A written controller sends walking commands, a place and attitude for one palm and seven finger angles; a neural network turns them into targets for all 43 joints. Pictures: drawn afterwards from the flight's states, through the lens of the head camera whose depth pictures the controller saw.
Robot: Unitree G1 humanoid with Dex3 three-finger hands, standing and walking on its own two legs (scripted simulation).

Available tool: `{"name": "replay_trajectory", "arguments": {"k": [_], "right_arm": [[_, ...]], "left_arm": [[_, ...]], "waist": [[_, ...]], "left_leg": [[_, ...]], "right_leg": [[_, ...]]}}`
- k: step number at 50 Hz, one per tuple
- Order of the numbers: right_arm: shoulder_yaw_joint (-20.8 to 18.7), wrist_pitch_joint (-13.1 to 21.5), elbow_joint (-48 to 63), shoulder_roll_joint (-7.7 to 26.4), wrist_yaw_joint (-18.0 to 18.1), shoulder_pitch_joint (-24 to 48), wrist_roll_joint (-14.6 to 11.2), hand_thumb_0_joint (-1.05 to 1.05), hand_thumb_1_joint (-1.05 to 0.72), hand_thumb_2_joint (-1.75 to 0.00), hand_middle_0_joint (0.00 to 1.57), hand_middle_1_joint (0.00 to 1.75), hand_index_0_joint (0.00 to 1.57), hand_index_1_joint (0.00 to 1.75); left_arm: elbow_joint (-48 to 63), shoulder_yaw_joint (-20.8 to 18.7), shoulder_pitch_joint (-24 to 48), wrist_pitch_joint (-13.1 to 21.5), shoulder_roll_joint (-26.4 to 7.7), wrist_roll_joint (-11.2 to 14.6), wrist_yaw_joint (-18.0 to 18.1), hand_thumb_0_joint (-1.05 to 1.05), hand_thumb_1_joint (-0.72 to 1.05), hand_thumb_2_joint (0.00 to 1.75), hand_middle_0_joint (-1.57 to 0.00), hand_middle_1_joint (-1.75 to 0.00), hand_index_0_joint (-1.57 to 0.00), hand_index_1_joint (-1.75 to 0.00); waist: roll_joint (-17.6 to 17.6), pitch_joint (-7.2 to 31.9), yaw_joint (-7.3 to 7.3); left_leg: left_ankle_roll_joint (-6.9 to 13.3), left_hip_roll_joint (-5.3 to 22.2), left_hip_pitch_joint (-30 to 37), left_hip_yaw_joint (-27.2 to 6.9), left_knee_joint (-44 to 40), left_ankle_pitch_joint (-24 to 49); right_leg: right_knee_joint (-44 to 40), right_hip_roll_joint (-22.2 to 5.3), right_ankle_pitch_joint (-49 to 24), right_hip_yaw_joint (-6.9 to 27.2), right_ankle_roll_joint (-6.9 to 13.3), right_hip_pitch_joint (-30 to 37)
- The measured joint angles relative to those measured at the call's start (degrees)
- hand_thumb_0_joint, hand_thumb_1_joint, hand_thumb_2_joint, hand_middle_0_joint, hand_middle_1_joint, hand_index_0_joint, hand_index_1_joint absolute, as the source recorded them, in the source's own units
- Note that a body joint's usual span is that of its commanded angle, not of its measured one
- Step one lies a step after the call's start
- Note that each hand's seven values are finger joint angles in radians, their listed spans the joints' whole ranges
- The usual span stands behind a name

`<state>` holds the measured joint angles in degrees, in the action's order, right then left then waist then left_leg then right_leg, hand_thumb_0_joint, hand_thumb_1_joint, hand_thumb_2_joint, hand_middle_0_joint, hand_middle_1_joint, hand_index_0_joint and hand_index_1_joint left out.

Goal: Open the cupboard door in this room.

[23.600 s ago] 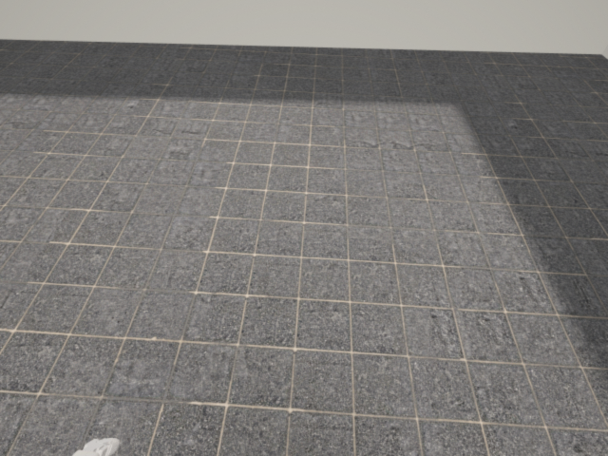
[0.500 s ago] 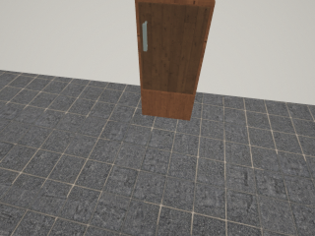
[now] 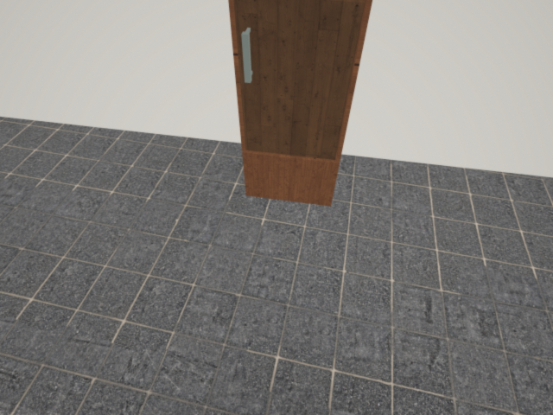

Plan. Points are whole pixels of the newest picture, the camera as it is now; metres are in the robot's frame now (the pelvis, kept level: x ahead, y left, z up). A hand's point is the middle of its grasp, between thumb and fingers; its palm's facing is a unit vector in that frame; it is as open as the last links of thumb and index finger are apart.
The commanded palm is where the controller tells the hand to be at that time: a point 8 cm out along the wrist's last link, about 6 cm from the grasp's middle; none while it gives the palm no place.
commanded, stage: look at it before walking up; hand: left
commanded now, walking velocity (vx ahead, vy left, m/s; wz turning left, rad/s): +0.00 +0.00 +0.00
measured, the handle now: (248, 55) +1.15 +0.16 -0.03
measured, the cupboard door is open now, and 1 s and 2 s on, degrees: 0 0 0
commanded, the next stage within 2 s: walk to a spot facing it in 0.54 s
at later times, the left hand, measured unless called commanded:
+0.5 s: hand out of the picture -0.02 +0.17 -0.18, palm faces +0.04 -0.98 -0.18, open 7.3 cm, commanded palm none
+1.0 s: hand out of the picture -0.03 +0.21 -0.20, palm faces +0.10 -0.99 -0.13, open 7.3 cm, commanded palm none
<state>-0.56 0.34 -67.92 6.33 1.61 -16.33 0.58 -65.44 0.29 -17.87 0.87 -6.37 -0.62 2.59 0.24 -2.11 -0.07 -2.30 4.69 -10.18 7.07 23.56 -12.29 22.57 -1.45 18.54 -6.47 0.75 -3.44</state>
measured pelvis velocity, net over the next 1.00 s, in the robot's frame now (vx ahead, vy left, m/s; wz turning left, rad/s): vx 0.05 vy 0.06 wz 0.05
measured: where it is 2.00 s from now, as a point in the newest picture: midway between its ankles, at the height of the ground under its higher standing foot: (266, 378)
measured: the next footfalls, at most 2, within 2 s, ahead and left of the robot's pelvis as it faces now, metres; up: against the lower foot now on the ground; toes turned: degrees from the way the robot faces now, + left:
right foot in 1.44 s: +0.39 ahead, -0.05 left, +0.00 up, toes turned -7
left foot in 1.84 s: +0.41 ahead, +0.17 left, +0.00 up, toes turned +4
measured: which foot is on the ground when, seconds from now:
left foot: down 0.00-1.00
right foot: down 0.00-0.96, up 0.98-1.00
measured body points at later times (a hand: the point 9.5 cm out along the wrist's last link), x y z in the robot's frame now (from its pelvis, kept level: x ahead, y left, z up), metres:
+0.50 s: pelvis +0.00 +0.00 +0.00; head +0.01 +0.01 +0.45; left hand -0.02 +0.22 -0.16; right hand +0.00 -0.22 -0.16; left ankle +0.00 +0.14 -0.74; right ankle -0.07 -0.10 -0.74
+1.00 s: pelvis +0.05 +0.06 -0.02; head +0.06 +0.08 +0.43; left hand -0.03 +0.27 -0.19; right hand +0.05 -0.18 -0.16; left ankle +0.03 +0.14 -0.74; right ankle -0.06 -0.08 -0.71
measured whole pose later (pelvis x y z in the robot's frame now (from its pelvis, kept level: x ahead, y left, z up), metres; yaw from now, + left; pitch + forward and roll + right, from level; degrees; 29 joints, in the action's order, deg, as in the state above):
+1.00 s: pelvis +0.05 +0.06 -0.02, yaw +3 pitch +0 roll -1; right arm -2.7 2.7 -62.2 8.1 -0.1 -19.1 1.6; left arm -66.5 -2.1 -23.2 0.1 -8.9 -1.5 0.5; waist 2.7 -1.5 -0.1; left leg 2.7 2.5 -16.5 9.0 38.5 -20.9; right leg 46.5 -5.5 29.1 -6.4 -0.4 -9.9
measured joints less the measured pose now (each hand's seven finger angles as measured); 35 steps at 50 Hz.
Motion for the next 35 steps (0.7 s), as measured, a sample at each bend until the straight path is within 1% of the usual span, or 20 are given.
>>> {"name": "replay_trajectory", "arguments": {"k": [7, 17, 35], "right_arm": [[-0.3, 0.1, 0.5, 1.0, 0.2, 0.9, -0.1, 0.01, -0.92, -0.89, 0.20, 0.30, 0.20, 0.30], [-0.3, 0.2, 1.2, 1.7, 0.3, 1.7, -0.1, 0.01, -0.92, -0.89, 0.20, 0.30, 0.20, 0.30], [0.0, 0.4, 1.2, 1.5, -0.1, 1.0, 0.0, 0.01, -0.92, -0.89, 0.20, 0.30, 0.20, 0.30]], "left_arm": [[-0.4, 0.1, -0.9, 0.0, 0.3, -0.1, 0.0, 0.00, 0.91, 0.90, -0.20, -0.30, -0.20, -0.30], [-0.4, 0.0, -0.8, 0.0, -0.5, -0.2, 0.0, 0.00, 0.91, 0.90, -0.20, -0.30, -0.20, -0.30], [0.4, -0.1, 0.5, 0.1, -2.0, -0.1, -0.2, 0.00, 0.91, 0.90, -0.20, -0.30, -0.20, -0.30]], "waist": [[0.4, 0.1, 0.30], [0.7, 0.0, 0.49], [0.7, -0.4, 0.08]], "left_leg": [[-0.2, 0.2, 0.2, 0.0, 0.3, -0.4], [0.0, 0.2, 0.4, -0.1, 0.4, -0.5], [0.9, -0.7, 0.5, 0.1, 0.0, 0.0]], "right_leg": [[-0.1, 0.2, 0.1, 0.0, 0.1, 0.4], [-0.7, 0.2, -0.1, -0.1, -0.1, 0.9], [-1.3, -0.6, -0.8, 0.0, -0.9, 1.1]]}}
